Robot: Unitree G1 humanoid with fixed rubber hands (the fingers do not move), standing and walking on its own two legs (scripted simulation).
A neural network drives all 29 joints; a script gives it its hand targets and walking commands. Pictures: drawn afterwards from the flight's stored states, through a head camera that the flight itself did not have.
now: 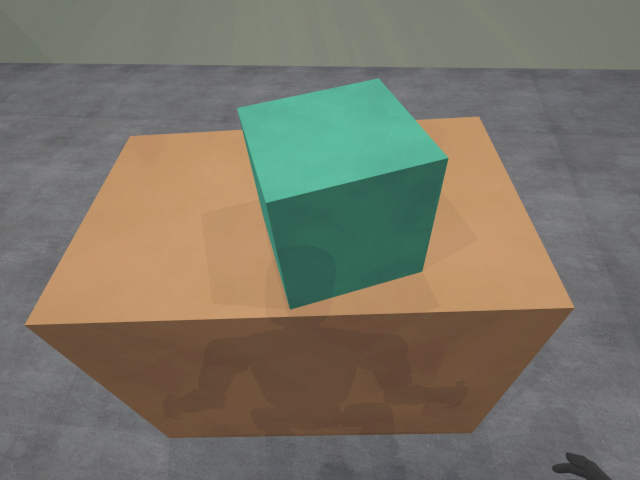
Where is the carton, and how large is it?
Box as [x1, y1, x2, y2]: [237, 78, 447, 309]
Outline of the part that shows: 378,78 237,108 262,213 290,309 422,270 447,162 447,157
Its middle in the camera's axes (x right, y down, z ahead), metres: +0.03 -0.08 +0.63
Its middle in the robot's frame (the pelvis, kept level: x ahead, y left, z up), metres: +0.54 -0.02 +0.05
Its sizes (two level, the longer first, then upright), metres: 0.233 0.226 0.236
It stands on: a pedestal, 0.68 m high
